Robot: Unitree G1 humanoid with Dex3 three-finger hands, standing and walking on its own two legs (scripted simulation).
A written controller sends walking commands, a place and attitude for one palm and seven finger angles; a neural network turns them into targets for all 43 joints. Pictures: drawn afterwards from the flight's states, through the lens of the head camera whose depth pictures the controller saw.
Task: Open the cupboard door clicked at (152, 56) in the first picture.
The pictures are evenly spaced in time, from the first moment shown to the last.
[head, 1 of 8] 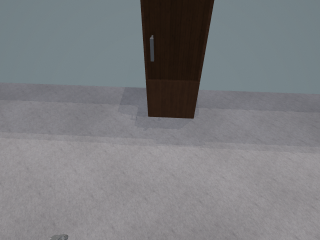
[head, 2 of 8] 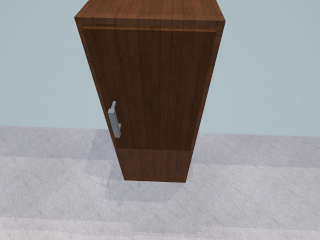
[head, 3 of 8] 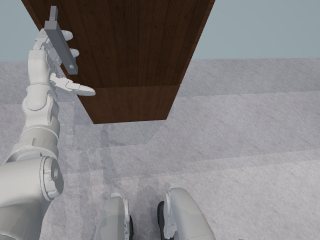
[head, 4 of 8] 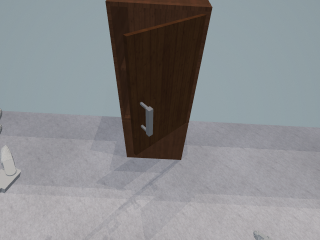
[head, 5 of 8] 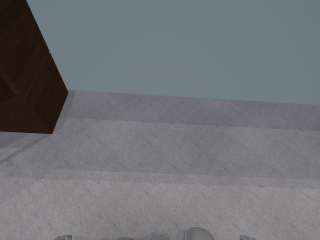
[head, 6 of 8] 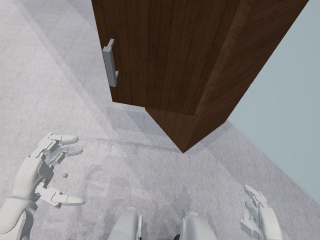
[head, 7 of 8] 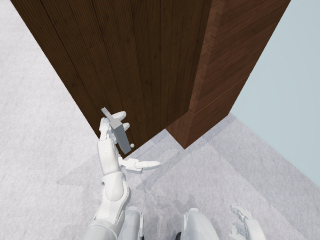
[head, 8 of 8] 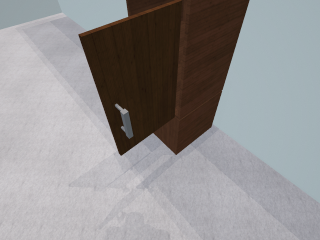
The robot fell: no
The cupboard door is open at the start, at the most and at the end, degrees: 0 92 92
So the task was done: yes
